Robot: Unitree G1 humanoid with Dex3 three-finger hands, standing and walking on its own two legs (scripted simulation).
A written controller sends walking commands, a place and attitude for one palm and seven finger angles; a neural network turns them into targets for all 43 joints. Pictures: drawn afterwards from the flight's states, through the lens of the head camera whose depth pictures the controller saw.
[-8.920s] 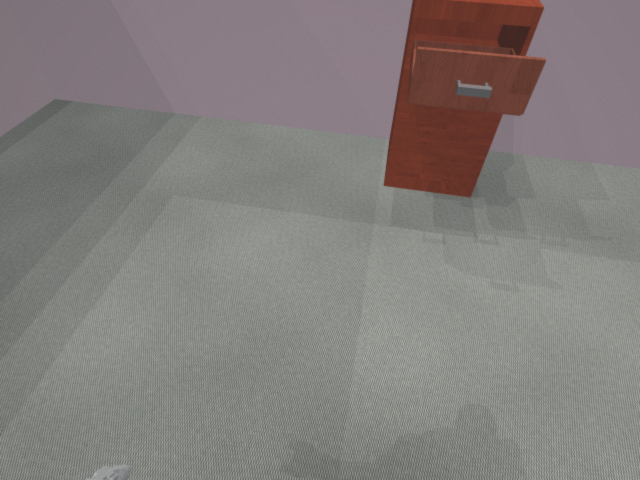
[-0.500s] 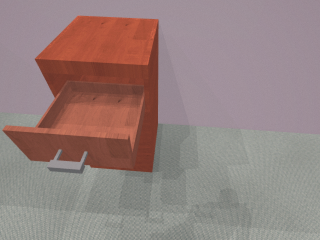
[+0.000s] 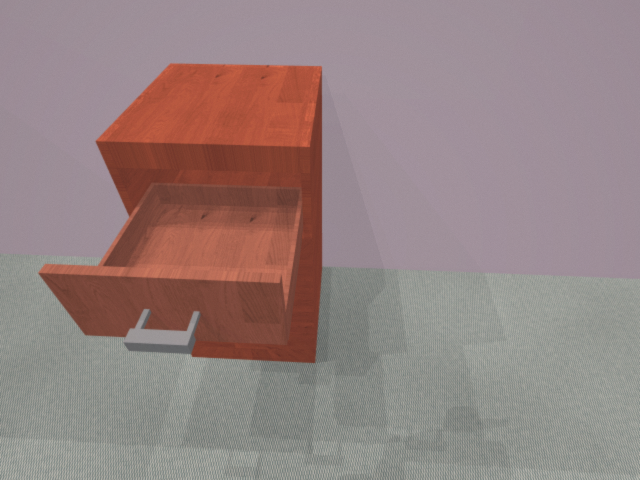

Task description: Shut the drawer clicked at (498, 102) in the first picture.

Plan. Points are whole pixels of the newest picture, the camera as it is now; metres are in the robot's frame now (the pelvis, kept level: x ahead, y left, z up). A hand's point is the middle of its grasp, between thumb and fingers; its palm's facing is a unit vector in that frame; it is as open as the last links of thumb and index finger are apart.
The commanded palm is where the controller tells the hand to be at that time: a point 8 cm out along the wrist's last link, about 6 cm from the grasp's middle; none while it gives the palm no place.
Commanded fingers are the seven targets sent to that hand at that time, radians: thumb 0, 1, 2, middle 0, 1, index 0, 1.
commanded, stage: look again from close up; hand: left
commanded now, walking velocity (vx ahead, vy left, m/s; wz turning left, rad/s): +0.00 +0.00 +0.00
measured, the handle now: (165, 328) +0.37 +0.28 -0.07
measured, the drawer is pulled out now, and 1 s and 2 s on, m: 0.30 0.30 0.30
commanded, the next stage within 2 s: shuffle to correct the standing spot in 0.22 s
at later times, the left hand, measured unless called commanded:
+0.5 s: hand out of the picture -0.01 +0.16 -0.18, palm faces +0.06 -0.99 -0.14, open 7.4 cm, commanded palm none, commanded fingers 0.00 0.90 0.90 -0.20 -0.30 -0.20 -0.30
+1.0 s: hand out of the picture +0.14 +0.23 -0.17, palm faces +0.07 -0.96 -0.26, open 7.3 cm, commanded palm none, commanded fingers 0.00 0.90 0.90 -0.20 -0.30 -0.20 -0.30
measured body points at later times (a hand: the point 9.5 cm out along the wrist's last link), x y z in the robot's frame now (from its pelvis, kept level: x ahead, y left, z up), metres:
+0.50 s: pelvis +0.02 +0.02 +0.00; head +0.02 +0.01 +0.45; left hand -0.01 +0.21 -0.16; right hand +0.00 -0.20 -0.16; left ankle -0.02 +0.10 -0.74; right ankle +0.05 -0.11 -0.74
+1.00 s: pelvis +0.08 +0.04 +0.00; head +0.10 +0.02 +0.44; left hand +0.13 +0.28 -0.15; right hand +0.05 -0.17 -0.17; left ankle +0.00 +0.11 -0.72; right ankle +0.10 -0.06 -0.74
